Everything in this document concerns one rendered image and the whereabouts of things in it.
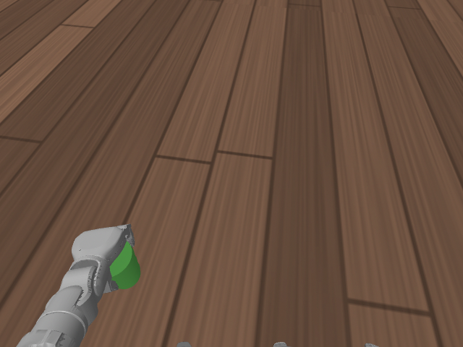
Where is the cup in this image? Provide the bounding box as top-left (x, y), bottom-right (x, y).
top-left (110, 241), bottom-right (140, 289)

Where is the left robot arm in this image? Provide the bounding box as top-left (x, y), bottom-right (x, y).
top-left (16, 255), bottom-right (110, 347)

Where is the left robot hand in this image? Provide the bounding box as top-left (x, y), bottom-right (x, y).
top-left (72, 224), bottom-right (135, 294)

